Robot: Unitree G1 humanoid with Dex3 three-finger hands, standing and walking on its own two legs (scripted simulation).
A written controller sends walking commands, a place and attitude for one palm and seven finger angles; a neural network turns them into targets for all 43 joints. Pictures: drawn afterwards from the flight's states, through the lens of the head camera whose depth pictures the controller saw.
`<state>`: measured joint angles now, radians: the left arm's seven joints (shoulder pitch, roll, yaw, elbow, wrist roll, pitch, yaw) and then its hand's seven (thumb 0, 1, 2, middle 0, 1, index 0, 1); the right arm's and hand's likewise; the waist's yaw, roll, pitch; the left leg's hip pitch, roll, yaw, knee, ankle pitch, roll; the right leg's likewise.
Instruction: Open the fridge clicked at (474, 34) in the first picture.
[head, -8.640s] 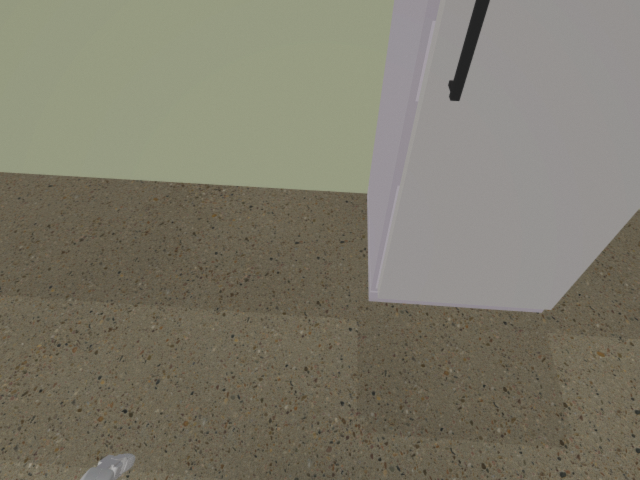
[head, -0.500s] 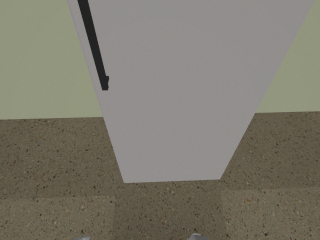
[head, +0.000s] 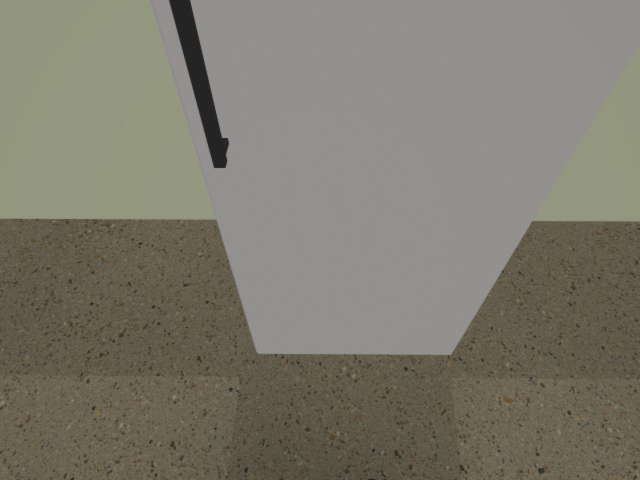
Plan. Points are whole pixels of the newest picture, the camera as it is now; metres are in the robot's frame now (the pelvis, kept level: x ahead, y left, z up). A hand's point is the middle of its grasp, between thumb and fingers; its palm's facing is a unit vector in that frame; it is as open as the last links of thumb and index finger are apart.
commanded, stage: come to a stop and stand still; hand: left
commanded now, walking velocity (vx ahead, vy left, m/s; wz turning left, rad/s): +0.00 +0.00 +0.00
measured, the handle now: (201, 67) +0.53 +0.20 +0.25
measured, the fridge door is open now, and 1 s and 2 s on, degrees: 0 0 0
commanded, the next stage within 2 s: look again from close up in 1.02 s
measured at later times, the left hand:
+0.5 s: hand out of the picture -0.07 +0.19 -0.16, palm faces +0.01 -0.98 -0.19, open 7.4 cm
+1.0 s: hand out of the picture -0.11 +0.17 -0.17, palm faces +0.03 -0.99 -0.15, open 7.4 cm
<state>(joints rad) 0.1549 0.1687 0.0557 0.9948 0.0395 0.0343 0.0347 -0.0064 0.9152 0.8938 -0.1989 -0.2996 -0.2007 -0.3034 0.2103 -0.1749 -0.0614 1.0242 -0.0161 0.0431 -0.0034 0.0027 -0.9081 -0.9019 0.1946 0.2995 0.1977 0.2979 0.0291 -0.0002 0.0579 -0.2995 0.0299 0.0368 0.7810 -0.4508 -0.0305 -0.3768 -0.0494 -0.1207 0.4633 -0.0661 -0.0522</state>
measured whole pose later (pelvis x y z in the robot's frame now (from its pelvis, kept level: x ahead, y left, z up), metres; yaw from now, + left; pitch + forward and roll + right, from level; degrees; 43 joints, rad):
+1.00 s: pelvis -0.08 +0.02 +0.01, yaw -1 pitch -2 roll +0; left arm 0.33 0.10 0.01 1.14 0.01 0.01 0.04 0.00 0.91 0.89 -0.19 -0.30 -0.20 -0.30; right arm 0.35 -0.11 -0.01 1.16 -0.02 0.01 -0.03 0.00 -0.91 -0.90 0.20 0.30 0.20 0.30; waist 0.00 0.00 0.04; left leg -0.25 0.02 0.06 0.42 -0.15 0.01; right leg -0.19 0.02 -0.05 0.44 -0.22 -0.03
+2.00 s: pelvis -0.05 +0.04 +0.01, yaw -2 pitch -2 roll +0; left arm 0.26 0.21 -0.01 1.07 0.02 -0.01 0.02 0.00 0.91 0.89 -0.20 -0.30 -0.20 -0.30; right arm 0.19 -0.21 0.01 1.10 -0.01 -0.02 -0.01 0.01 -0.90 -0.90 0.20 0.30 0.20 0.30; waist 0.01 -0.02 0.03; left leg -0.20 0.00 0.07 0.45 -0.23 0.03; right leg -0.14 -0.01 -0.02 0.45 -0.28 0.00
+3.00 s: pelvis +0.11 +0.01 -0.01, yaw +5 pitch -2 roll +1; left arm 0.09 0.15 0.03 0.96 0.03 -0.04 0.03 0.00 0.91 0.89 -0.19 -0.30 -0.20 -0.30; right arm 0.39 -0.13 -0.03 1.12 0.00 -0.01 -0.03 0.01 -0.90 -0.90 0.20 0.30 0.20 0.30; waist -0.05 0.02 0.13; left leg -0.21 -0.01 -0.02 0.95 -0.59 0.00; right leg -0.42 -0.03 -0.11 0.65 -0.20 -0.06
